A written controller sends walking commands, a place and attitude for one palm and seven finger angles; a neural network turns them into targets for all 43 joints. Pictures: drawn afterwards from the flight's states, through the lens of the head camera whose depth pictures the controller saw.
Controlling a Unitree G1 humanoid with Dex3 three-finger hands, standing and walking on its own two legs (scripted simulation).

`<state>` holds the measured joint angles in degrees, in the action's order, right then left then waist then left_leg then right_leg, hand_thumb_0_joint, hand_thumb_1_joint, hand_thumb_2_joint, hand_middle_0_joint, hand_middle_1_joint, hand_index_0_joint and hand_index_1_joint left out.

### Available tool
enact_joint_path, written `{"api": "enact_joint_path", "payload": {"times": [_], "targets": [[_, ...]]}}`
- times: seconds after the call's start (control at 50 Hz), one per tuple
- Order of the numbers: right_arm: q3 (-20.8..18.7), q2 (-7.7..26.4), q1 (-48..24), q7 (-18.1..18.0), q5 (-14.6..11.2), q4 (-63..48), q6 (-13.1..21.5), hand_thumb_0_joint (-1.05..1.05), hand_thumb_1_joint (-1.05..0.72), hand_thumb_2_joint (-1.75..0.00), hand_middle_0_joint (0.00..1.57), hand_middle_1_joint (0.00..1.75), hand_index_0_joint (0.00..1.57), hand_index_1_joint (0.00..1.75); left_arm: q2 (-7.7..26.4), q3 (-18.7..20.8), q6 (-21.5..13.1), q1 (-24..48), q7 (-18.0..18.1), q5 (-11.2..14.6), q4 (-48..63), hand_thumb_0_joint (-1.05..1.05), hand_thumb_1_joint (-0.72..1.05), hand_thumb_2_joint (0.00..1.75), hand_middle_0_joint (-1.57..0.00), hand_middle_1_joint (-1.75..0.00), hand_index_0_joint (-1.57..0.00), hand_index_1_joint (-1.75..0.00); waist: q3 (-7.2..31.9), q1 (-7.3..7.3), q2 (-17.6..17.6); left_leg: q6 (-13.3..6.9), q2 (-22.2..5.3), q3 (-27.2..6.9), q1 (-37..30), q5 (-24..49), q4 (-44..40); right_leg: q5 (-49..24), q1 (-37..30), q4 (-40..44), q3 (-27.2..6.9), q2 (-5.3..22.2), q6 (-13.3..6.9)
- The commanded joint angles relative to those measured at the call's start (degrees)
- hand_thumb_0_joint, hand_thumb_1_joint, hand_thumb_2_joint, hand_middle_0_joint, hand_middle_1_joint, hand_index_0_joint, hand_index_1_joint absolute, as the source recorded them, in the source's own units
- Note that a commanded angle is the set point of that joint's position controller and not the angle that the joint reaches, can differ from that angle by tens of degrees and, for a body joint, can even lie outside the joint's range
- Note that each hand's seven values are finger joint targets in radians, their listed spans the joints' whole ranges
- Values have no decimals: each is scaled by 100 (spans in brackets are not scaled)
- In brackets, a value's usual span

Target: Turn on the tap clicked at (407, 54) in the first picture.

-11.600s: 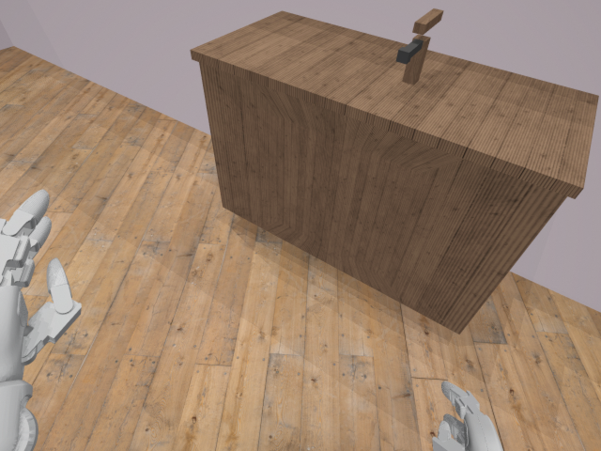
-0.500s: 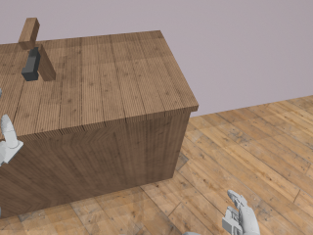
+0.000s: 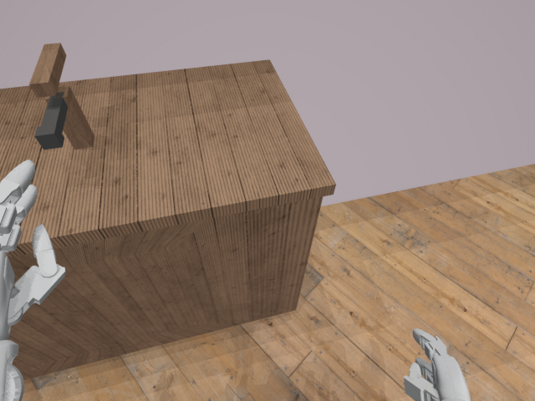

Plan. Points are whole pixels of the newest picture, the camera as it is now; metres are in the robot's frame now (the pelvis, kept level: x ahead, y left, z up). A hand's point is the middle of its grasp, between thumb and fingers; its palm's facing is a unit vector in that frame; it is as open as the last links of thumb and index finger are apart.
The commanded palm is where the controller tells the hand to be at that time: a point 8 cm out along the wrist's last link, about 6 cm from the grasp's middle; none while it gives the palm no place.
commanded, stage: come to a stop and stand still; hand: left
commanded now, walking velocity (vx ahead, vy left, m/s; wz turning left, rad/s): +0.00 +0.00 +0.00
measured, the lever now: (50, 137) +0.47 +0.37 +0.13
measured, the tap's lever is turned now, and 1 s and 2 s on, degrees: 0 0 0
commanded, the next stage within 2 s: look again from close up in 1.22 s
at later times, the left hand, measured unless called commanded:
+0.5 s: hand out of the picture +0.22 +0.31 +0.17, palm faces +0.44 -0.81 -0.39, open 7.4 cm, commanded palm +0.15 +0.33 +0.18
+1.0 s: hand (8, 235) +0.25 +0.29 +0.18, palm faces +0.40 -0.82 -0.41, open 7.4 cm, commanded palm +0.19 +0.32 +0.18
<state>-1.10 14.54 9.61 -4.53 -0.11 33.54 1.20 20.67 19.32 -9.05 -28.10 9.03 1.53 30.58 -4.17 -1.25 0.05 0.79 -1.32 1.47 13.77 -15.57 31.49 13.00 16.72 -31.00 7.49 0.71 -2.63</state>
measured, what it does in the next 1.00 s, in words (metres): shifts its weight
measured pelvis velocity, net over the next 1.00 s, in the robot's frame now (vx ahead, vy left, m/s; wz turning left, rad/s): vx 0.03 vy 0.04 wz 0.00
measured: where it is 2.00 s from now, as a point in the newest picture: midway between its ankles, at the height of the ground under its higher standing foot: outside the picture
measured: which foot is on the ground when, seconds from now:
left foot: down 0.00-1.00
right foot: down 0.00-1.00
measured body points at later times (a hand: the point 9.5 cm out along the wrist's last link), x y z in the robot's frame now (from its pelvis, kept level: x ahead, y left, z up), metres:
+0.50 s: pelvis -0.01 +0.05 +0.01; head +0.01 +0.06 +0.45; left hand +0.19 +0.35 +0.19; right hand +0.15 -0.15 -0.08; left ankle +0.01 +0.12 -0.73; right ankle +0.04 -0.09 -0.73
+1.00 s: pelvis +0.03 +0.04 +0.01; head +0.07 +0.05 +0.46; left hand +0.22 +0.33 +0.21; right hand +0.24 -0.18 -0.06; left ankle +0.01 +0.12 -0.73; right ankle +0.04 -0.09 -0.73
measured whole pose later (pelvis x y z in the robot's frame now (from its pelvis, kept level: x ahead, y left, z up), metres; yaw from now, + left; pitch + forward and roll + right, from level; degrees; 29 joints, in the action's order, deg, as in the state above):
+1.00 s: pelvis +0.03 +0.04 +0.01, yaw +0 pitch +1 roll -1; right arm 1.0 12.1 7.9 -1.7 1.3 31.3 5.5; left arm 21.2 21.7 -11.5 -25.7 7.3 3.0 30.9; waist -3.7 1.6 -0.6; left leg -2.7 1.2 2.5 11.5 -16.4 26.8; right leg 10.9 13.2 -23.2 2.3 0.3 0.7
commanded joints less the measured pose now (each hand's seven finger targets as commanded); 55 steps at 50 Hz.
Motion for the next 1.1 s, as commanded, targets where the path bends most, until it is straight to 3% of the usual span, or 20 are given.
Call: {"api": "enact_joint_path", "payload": {"times": [0.0, 0.02, 0.04, 0.1, 0.16, 0.2, 0.26, 0.28, 0.3, 0.38, 0.4, 0.48, 0.56, 0.58, 0.66, 0.78, 0.82, 0.9, 0.98, 1.08], "targets": [[61, 8, 43, -177, -212, -1057, 712, 0, -90, -90, 20, 30, 20, 30, 2400, 2234, -937, 3120, 58, 125, -61, 0, 90, 90, -20, -30, -20, -30, 1108, 357, -773, -138, -591, -208, 301, 142, -534, 1217, -91, 365, -599, 465, 246], [100, 325, -53, 41, -21, -1023, 715, 0, -90, -90, 20, 30, 20, 30, 1960, 1743, -830, 2168, 90, 264, -124, 0, 90, 90, -20, -30, -20, -30, 558, 309, -1160, -107, -390, -228, 698, -303, -803, 753, -391, 536, -631, 248, 132], [48, 587, -8, 135, 62, -981, 732, 0, -90, -90, 20, 30, 20, 30, 2095, 1636, -881, 2275, 59, 178, -494, 0, 90, 90, -20, -30, -20, -30, 434, 357, -1343, -95, -278, -141, 984, -570, -735, 461, -557, 682, -842, 350, 81], [44, 589, 149, 362, -6, -1007, 964, 0, -90, -90, 20, 30, 20, 30, 1016, 572, -1061, 1600, -202, 255, -379, 0, 90, 90, -20, -30, -20, -30, 771, 348, -672, -109, -66, -108, 567, -671, -549, 478, -550, 927, -1089, 454, 0], [27, 627, 0, 450, -36, -1027, 1082, 0, -90, -90, 20, 30, 20, 30, 457, -19, -937, 1118, -227, 195, 235, 0, 90, 90, -20, -30, -20, -30, 450, 320, -582, -122, -237, -272, 572, -1314, -1242, 1156, -314, 991, -863, 155, 169], [49, 638, -119, 427, -58, -1031, 1098, 0, -90, -90, 20, 30, 20, 30, 550, 131, -838, 1134, -153, 99, 269, 0, 90, 90, -20, -30, -20, -30, 296, 339, -693, -145, -543, -527, 1133, -1885, -1915, 720, -771, 402, -587, -57, 302], [38, 525, -214, 345, -4, -1024, 1056, 0, -90, -90, 20, 30, 20, 30, 1043, 792, -783, 1266, -60, -27, 239, 0, 90, 90, -20, -30, -20, -30, 449, 362, 157, -144, -545, -435, 1092, -1572, -1788, 397, -997, 427, -611, -59, 348], [27, 574, -239, 305, 55, -1005, 1004, 0, -90, -90, 20, 30, 20, 30, 1575, 1252, -774, 1552, -6, -39, 408, 0, 90, 90, -20, -30, -20, -30, 580, 355, 29, -110, -470, -389, 867, -1351, -1748, 400, -931, 557, -694, -78, 335], [50, 457, -279, 286, 83, -1035, 982, 0, -90, -90, 20, 30, 20, 30, 1271, 1087, -773, 1516, -42, -21, 370, 0, 90, 90, -20, -30, -20, -30, 640, 314, 51, -128, -459, -392, 761, -1181, -1690, 308, -924, 611, -677, -8, 303], [81, 449, -361, 263, 131, -1059, 1046, 0, -90, -90, 20, 30, 20, 30, 1319, 1060, -781, 1926, -64, -56, 1002, 0, 90, 90, -20, -30, -20, -30, 728, 303, -1052, -112, -496, -570, 792, -1526, -1986, 211, -1070, 414, -727, -69, 258], [103, 411, -376, 270, 127, -1058, 1084, 0, -90, -90, 20, 30, 20, 30, 1115, 892, -804, 1921, -85, -67, 1046, 0, 90, 90, -20, -30, -20, -30, 727, 290, -1118, -106, -541, -611, 797, -1554, -2020, 110, -1088, 357, -645, -51, 255], [66, 430, -340, 331, 141, -938, 1173, 0, -90, -90, 20, 30, 20, 30, 769, 679, -752, 1181, -83, -23, 721, 0, 90, 90, -20, -30, -20, -30, 995, 295, -538, -21, -263, -281, 163, -22, -1394, -575, -1042, 739, -772, 42, 168], [-30, 492, -251, 339, 134, -815, 1042, 0, -90, -90, 20, 30, 20, 30, 549, 563, -641, 770, -123, 8, 222, 0, 90, 90, -20, -30, -20, -30, 795, 259, 18, 51, -228, -240, 135, 337, -1319, -627, -817, 909, -820, 33, 196], [-53, 521, -275, 327, 132, -796, 1002, 0, -90, -90, 20, 30, 20, 30, 607, 619, -617, 770, -123, 13, 129, 0, 90, 90, -20, -30, -20, -30, 779, 252, -187, 97, -207, -197, 38, 586, -1319, -759, -751, 887, -829, 2, 188], [-56, 481, -383, 271, 110, -902, 864, 0, -90, -90, 20, 30, 20, 30, 717, 659, -609, 964, -134, 47, 352, 0, 90, 90, -20, -30, -20, -30, 966, 267, -129, 74, -210, -164, -60, 1243, -1198, -1226, -955, 797, -728, 48, 224], [-32, 483, -522, 236, 131, -1081, 819, 0, -90, -90, 20, 30, 20, 30, 1092, 870, -611, 1052, -67, 97, 1441, 0, 90, 90, -20, -30, -20, -30, 1542, 289, -852, 218, -153, -124, -639, 3109, -824, -2108, -1194, 505, -603, 14, 206], [-28, 435, -500, 246, 126, -1112, 801, 0, -90, -90, 20, 30, 20, 30, 958, 815, -595, 748, -55, 128, 1434, 0, 90, 90, -20, -30, -20, -30, 1623, 292, -673, 221, -188, -107, -717, 3528, -676, -2272, -1249, 513, -558, 34, 190], [-52, 438, -420, 249, 127, -1078, 717, 0, -90, -90, 20, 30, 20, 30, 836, 886, -533, 188, -41, 194, 1092, 0, 90, 90, -20, -30, -20, -30, 1609, 264, -398, 203, -193, -114, -559, 3309, -627, -2487, -1384, 578, -616, 97, 151], [-86, 494, -436, 199, 116, -1026, 631, 0, -90, -90, 20, 30, 20, 30, 786, 869, -448, 47, -54, 235, 663, 0, 90, 90, -20, -30, -20, -30, 1407, 229, -235, 109, -165, -79, -403, 2476, -742, -2366, -1270, 729, -755, 127, 165], [-44, 497, -547, 125, 110, -987, 612, 0, -90, -90, 20, 30, 20, 30, 794, 684, -402, 661, -57, 224, 713, 0, 90, 90, -20, -30, -20, -30, 1150, 221, -134, 2, -120, -110, -259, 1417, -1004, -1729, -1121, 950, -829, 108, 212]]}}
